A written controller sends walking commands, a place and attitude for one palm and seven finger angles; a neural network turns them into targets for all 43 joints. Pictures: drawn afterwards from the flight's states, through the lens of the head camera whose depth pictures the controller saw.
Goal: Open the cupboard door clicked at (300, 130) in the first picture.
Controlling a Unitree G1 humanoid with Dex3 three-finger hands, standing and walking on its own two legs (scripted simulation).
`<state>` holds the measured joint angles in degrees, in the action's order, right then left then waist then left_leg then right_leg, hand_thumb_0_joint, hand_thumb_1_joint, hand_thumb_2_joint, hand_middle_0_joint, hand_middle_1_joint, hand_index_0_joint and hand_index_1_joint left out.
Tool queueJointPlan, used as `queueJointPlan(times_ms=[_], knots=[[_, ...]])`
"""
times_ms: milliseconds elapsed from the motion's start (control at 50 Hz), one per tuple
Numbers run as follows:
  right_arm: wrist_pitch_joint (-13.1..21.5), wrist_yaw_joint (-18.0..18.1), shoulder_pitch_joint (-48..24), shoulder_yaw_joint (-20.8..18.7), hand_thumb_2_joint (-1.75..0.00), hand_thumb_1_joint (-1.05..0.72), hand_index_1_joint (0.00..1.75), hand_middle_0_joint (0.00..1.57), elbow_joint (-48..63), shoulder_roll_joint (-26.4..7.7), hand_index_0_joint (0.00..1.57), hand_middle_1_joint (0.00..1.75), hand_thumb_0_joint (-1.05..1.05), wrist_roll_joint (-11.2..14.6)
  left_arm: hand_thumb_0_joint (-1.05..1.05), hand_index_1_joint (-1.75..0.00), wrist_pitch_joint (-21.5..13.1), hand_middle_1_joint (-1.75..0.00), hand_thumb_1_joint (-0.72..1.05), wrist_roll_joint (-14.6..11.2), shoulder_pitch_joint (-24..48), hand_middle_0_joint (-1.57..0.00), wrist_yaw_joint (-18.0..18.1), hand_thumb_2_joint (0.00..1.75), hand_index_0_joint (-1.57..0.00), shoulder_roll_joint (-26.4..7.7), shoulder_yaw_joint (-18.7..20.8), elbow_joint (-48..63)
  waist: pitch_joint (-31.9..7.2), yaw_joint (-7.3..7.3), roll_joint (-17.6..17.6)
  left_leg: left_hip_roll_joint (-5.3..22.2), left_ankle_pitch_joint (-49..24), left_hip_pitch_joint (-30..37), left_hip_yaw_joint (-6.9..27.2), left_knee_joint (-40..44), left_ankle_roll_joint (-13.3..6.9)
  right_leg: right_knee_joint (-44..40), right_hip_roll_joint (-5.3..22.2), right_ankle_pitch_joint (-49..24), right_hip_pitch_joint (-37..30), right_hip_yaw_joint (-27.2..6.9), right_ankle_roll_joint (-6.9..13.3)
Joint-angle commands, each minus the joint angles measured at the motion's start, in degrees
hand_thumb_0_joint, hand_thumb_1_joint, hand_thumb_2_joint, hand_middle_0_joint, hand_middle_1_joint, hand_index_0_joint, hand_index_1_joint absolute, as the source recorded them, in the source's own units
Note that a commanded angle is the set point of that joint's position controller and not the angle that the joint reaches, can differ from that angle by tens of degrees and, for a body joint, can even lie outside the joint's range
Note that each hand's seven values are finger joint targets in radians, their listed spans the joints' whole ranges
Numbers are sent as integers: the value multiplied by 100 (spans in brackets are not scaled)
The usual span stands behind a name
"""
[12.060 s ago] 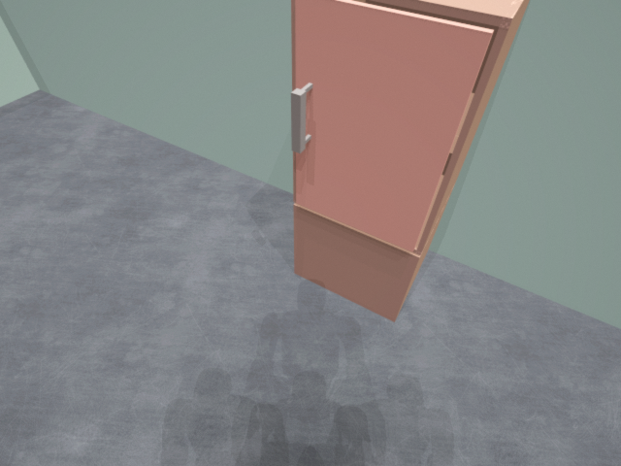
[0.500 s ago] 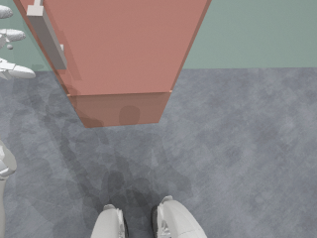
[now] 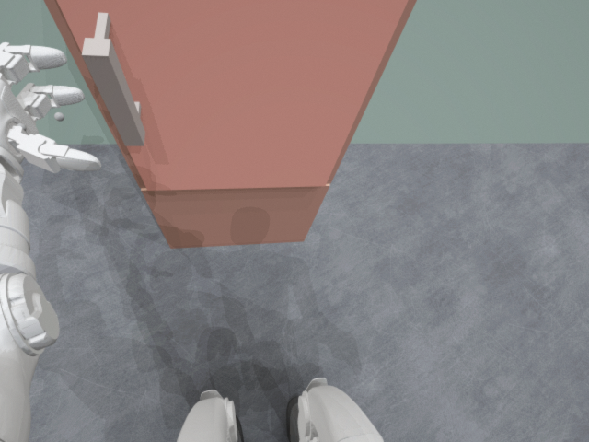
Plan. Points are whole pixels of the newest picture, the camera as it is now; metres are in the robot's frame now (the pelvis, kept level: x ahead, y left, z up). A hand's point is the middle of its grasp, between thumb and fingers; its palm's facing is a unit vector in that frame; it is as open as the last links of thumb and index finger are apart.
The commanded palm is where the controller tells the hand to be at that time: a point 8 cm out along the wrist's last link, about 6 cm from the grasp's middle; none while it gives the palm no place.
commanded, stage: move the hooked fingers beside the handle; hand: left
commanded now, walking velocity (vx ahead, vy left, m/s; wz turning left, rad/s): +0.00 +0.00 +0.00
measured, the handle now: (120, 86) +0.57 +0.18 +0.06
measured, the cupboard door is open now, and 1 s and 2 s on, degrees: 0 0 0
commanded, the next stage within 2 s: slide the fingers in behind the handle in 0.18 s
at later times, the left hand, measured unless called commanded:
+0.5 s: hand (66, 121) +0.51 +0.23 +0.06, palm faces -0.01 -1.00 -0.01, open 14.0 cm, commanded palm +0.49 +0.27 +0.06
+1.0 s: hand (88, 123) +0.51 +0.21 +0.06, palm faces +0.00 -1.00 +0.00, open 14.0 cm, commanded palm +0.49 +0.24 +0.06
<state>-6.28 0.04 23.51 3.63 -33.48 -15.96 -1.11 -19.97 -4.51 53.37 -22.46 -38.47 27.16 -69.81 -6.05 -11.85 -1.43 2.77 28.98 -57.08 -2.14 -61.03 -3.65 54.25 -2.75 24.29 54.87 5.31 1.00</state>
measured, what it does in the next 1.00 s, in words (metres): stands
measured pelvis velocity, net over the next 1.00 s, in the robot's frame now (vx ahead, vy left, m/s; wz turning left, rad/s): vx -0.01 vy -0.01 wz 0.00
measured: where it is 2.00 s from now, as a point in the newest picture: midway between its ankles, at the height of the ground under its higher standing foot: outside the picture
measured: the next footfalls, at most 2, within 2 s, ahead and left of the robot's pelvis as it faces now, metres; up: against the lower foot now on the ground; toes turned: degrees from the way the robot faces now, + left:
none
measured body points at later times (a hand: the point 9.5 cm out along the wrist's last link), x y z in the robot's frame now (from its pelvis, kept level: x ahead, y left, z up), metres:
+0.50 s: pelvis -0.01 -0.01 +0.00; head +0.15 +0.03 +0.42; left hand +0.50 +0.29 +0.07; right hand -0.01 -0.28 -0.10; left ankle -0.01 +0.07 -0.67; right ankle +0.01 -0.12 -0.67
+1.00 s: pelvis -0.01 -0.01 +0.00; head +0.14 +0.03 +0.42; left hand +0.50 +0.27 +0.06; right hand -0.02 -0.27 -0.10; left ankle -0.01 +0.07 -0.67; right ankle +0.01 -0.12 -0.67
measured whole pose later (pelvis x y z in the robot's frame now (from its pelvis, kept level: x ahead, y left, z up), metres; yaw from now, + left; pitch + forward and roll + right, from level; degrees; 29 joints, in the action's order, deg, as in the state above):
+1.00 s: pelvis -0.01 -0.01 +0.00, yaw +0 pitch +24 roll -4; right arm -5.1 -0.3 23.5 3.4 -34.3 -15.6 -0.9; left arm -21.4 -4.7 53.6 -18.9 -34.5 25.1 -69.8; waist -6.2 -11.6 -1.4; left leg 2.8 29.0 -57.8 -2.2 -62.3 -3.4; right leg 56.3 -2.8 24.7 56.0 5.1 1.4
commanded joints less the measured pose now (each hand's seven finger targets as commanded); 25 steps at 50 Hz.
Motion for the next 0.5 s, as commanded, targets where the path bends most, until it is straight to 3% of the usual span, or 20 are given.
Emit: queueJointPlan(times_ms=[0,40,80,100,140,180,220,260,320,360,420,480], knots=[[11,85,1166,-433,-90,-90,30,20,154,-1186,20,30,0,-3,0,-120,-472,-120,-50,-143,2154,-30,21,30,-30,-1755,253,1357,-2884,100,-1224,35,-3748,2802,748,546,305,-334,-131,-2068,-883,-270,61],[20,83,1144,-451,-90,-90,30,20,176,-1189,20,30,0,-6,0,-120,-505,-120,-50,-195,2089,-30,-6,30,-30,-1799,341,1440,-3045,122,-1164,30,-3803,2811,728,511,291,-321,-138,-2210,-1018,-298,60],[32,107,1077,-425,-90,-90,30,20,179,-1190,20,30,0,32,0,-120,-439,-120,-50,-180,2042,-30,-43,30,-30,-1869,337,1146,-2627,77,-877,-5,-3260,2301,646,552,222,-356,-129,-2113,-1169,-326,45],[33,104,1062,-399,-90,-90,30,20,202,-1181,20,30,0,48,0,-120,-415,-120,-50,-205,2114,-30,-63,30,-30,-1726,214,1114,-2566,20,-852,-31,-3030,2181,604,567,183,-392,-131,-2052,-1180,-355,30],[37,134,1072,-396,-90,-90,30,20,162,-1183,20,30,0,45,0,-120,-491,-120,-50,-172,2399,-30,-96,30,-30,-1818,194,1295,-2779,29,-1206,-10,-3164,2467,661,525,228,-325,-117,-1983,-975,-346,51],[60,146,1052,-387,-90,-90,30,20,117,-1189,20,30,0,43,0,-120,-517,-120,-50,-211,2530,-30,-105,30,-30,-1772,152,1284,-2708,-42,-1079,-6,-3043,2395,662,488,206,-345,-120,-1926,-936,-361,36],[80,148,1081,-393,-90,-90,30,20,103,-1182,20,30,0,46,0,-120,-560,-120,-50,-256,2553,-30,-158,30,-30,-1674,99,1306,-2866,-39,-1222,-11,-3215,2547,685,445,218,-298,-127,-2017,-897,-357,70],[82,158,1086,-411,-90,-90,30,20,44,-1211,20,30,0,41,0,-120,-528,-120,-50,-267,2455,-30,-201,30,-30,-1762,173,1200,-2902,-27,-1122,0,-3187,2533,700,436,224,-327,-119,-1973,-903,-356,51],[75,153,1082,-371,-90,-90,30,20,77,-1187,20,30,0,71,0,-120,-373,-120,-50,-308,2303,-30,-243,30,-30,-1523,8,940,-2628,-60,-1015,-28,-2990,2283,638,463,173,-352,-125,-1979,-927,-356,57],[66,168,1081,-362,-90,-90,30,20,56,-1194,20,30,0,68,0,-120,-332,-120,-50,-243,2506,-30,-203,30,-30,-1646,6,969,-2615,-61,-1053,-26,-2869,2196,659,465,179,-342,-112,-1858,-881,-361,42],[100,137,1126,-407,-90,-90,30,20,81,-1172,20,30,0,23,0,-120,-475,-120,-50,-268,2607,-30,-88,30,-30,-1556,64,1430,-3055,-4,-1345,-4,-3277,2681,727,422,231,-269,-122,-1964,-760,-325,77],[99,107,1083,-397,-90,-90,30,20,72,-1156,20,30,0,34,0,-120,-440,-120,-50,-271,2392,-30,-2,30,-30,-1526,100,1164,-2834,-4,-937,-30,-2914,2232,641,448,184,-331,-126,-1947,-1033,-369,35]])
